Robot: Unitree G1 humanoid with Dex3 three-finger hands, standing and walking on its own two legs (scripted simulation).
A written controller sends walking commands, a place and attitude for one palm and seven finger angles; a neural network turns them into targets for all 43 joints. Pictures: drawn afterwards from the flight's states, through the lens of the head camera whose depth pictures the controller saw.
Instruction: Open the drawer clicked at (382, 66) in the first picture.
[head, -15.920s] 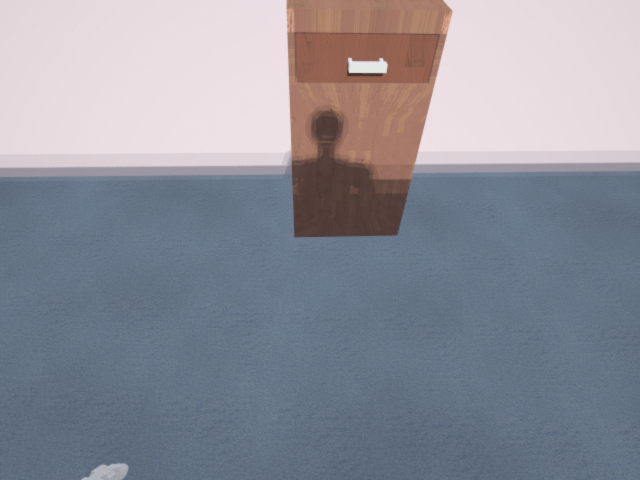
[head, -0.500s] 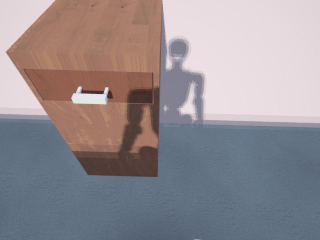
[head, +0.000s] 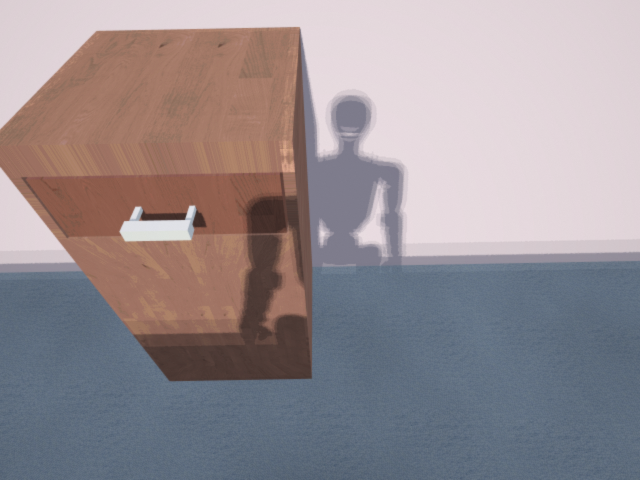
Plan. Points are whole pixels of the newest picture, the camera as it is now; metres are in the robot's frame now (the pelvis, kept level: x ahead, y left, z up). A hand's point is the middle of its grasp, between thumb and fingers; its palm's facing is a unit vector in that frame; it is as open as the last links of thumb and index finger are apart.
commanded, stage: come to a stop and stand still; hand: left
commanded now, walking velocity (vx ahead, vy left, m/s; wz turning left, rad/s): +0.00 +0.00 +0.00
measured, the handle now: (161, 221) +0.51 +0.30 +0.01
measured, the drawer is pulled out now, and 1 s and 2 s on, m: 0.00 0.00 0.00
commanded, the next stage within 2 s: look again from close up in 0.86 s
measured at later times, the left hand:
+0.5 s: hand out of the picture +0.03 +0.22 -0.17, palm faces +0.00 -0.98 -0.22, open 7.4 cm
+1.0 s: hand out of the picture +0.02 +0.22 -0.18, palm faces -0.01 -0.98 -0.20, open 7.4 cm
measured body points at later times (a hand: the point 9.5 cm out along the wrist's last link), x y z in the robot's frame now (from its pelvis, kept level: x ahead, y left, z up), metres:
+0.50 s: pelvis +0.01 +0.03 +0.00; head +0.02 +0.04 +0.45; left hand +0.03 +0.27 -0.16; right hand +0.03 -0.21 -0.15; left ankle -0.06 +0.12 -0.73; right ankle -0.05 -0.07 -0.73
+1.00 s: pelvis +0.01 +0.04 +0.00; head +0.02 +0.05 +0.45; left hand +0.03 +0.28 -0.16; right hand +0.01 -0.19 -0.15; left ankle -0.06 +0.12 -0.73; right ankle -0.05 -0.07 -0.73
